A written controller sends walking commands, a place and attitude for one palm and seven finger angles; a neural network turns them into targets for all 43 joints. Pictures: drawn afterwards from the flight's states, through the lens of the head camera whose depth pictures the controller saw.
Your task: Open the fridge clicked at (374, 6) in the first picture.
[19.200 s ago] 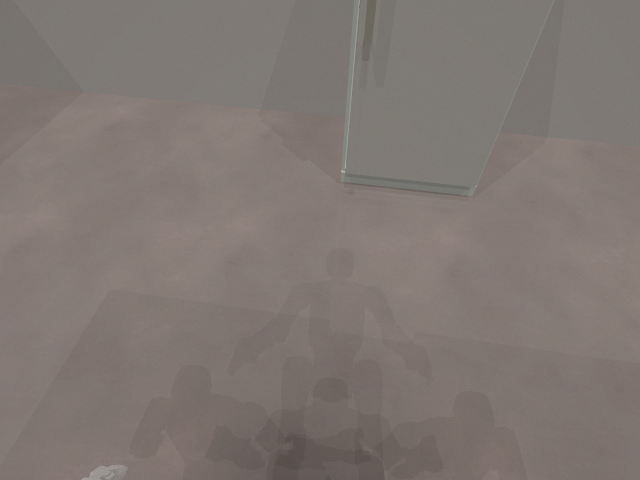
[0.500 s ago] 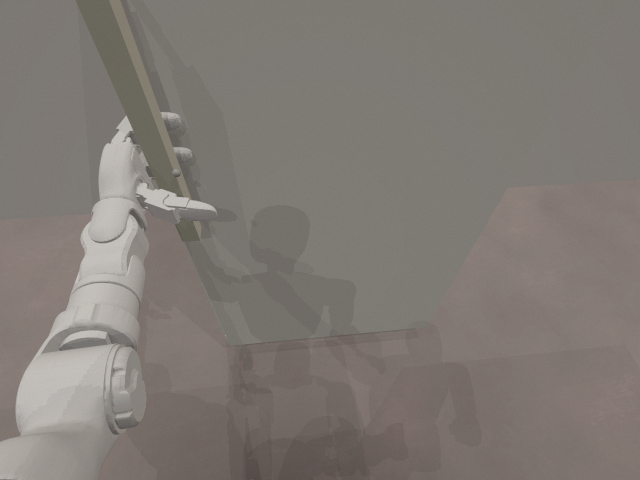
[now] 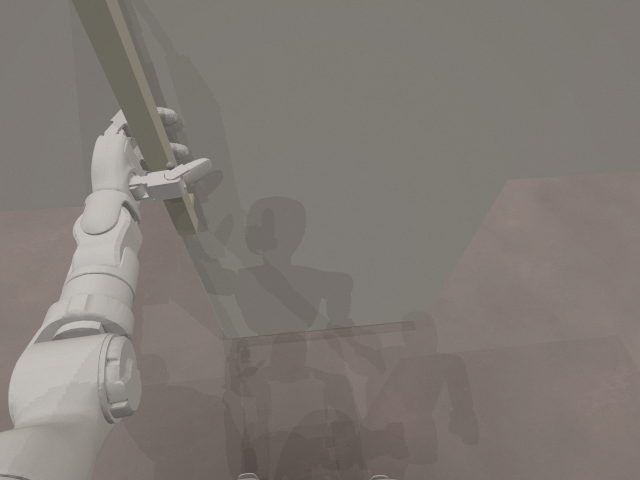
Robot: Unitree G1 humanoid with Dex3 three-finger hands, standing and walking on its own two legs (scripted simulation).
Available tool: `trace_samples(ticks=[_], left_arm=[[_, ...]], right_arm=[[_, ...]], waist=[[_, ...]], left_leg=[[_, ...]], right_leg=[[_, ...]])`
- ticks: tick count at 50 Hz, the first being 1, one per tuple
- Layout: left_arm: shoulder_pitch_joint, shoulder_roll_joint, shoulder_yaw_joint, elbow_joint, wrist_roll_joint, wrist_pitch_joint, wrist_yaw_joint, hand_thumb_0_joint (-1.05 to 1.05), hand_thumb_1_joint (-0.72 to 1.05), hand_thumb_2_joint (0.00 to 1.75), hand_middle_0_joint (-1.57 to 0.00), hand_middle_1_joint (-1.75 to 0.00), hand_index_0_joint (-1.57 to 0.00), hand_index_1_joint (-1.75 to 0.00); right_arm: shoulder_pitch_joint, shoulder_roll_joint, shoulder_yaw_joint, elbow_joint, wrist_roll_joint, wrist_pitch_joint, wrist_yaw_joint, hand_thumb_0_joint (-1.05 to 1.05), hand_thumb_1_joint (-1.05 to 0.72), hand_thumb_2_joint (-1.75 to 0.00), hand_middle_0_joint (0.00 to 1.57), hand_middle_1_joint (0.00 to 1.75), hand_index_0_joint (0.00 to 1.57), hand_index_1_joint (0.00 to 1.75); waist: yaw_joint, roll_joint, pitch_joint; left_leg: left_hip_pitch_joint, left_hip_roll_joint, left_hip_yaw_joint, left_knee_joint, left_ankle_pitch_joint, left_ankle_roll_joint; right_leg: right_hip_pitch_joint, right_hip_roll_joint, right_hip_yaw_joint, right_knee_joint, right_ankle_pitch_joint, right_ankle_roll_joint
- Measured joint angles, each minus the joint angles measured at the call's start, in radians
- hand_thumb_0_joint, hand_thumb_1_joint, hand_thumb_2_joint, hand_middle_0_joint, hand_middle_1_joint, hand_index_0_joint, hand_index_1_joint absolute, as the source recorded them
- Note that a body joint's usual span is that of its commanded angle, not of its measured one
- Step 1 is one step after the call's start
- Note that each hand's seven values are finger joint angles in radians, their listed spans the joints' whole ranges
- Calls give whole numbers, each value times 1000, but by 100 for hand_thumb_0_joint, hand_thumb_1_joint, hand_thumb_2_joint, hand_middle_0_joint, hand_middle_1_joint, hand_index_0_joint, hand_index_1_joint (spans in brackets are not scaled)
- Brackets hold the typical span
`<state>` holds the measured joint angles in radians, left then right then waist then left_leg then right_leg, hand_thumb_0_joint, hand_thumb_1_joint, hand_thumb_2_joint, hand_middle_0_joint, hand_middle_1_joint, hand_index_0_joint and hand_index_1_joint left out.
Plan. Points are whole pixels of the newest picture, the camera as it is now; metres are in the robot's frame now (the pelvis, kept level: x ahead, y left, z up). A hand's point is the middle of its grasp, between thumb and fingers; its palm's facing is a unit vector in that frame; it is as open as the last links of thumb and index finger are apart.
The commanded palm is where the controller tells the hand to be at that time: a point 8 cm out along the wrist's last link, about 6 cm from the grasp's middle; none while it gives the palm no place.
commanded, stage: grip the handle and tug to test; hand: left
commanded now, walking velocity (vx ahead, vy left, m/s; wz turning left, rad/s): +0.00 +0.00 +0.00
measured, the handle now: (153, 122) +0.51 +0.20 +0.16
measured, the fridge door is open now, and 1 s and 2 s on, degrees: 0 0 0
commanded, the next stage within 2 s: move the hooked fingers beside the handle in 0.96 s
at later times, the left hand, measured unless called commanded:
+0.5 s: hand (176, 165) +0.48 +0.17 +0.12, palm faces +0.07 -1.00 +0.00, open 5.7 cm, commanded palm +0.45 +0.23 +0.13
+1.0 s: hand (176, 166) +0.47 +0.17 +0.12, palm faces +0.07 -1.00 +0.00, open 5.7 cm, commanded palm +0.42 +0.22 +0.13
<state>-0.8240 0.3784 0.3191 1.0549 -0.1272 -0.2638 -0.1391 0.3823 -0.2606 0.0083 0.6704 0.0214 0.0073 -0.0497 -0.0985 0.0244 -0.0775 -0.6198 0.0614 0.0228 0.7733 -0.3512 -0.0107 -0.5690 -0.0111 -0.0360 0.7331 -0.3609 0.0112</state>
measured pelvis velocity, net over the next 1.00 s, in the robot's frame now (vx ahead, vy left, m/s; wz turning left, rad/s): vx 0.03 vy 0.00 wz -0.04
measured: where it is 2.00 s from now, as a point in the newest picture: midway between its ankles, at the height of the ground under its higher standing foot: outside the picture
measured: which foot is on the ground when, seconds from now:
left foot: down 0.00-1.00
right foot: down 0.00-1.00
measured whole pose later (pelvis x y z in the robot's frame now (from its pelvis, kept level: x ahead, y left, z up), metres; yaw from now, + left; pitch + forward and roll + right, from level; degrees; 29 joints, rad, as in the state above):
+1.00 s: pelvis +0.03 +0.00 +0.01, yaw -2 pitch +11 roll -1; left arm -0.60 0.33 0.32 0.77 -0.16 -0.17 -0.10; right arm 0.38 -0.25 -0.01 0.62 0.03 0.03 -0.04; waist -0.09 0.03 -0.09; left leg -0.53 0.07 0.06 0.71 -0.37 -0.01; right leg -0.49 0.00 0.00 0.68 -0.37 0.01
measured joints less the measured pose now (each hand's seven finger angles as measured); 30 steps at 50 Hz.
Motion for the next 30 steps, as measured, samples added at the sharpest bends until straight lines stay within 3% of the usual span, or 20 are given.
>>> trace_samples(ticks=[12, 30], left_arm=[[32, -14, 18, -33, 9, -2, -16, 0, 63, 79, -42, -137, -42, -137], [7, -12, 8, -6, 20, 1, 1, -1, 63, 83, -45, -140, -45, -140]], right_arm=[[0, 6, 0, -9, -3, 6, 3, 1, -90, -90, 21, 30, 21, 30], [-23, 6, 4, -11, -1, 6, -3, 1, -90, -90, 21, 30, 21, 30]], waist=[[-3, 1, -10], [-1, -2, -1]], left_leg=[[8, 5, 10, -3, -7, 0], [11, 2, 2, -10, 1, -2]], right_leg=[[3, 4, 10, -3, -2, 0], [7, 2, 3, -5, -1, -2]])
